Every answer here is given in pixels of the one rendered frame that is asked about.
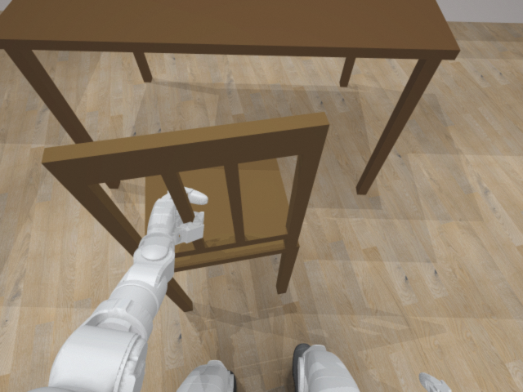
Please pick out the chair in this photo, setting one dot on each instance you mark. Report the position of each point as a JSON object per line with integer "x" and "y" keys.
{"x": 235, "y": 165}

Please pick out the robot right shin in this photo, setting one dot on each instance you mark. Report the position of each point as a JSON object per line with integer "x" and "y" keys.
{"x": 316, "y": 347}

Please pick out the robot left upper arm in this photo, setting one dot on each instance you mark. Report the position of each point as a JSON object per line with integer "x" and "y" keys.
{"x": 99, "y": 359}

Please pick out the robot left thigh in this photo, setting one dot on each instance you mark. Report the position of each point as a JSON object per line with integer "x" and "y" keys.
{"x": 208, "y": 378}

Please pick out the left robot hand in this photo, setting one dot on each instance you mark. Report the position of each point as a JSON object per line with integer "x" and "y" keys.
{"x": 165, "y": 218}

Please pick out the left robot forearm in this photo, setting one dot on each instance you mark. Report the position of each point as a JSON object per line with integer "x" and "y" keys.
{"x": 135, "y": 301}

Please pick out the table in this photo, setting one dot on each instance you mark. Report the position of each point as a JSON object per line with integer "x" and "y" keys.
{"x": 388, "y": 29}

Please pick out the right robot hand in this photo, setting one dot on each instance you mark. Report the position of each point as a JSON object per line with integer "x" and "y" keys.
{"x": 431, "y": 384}

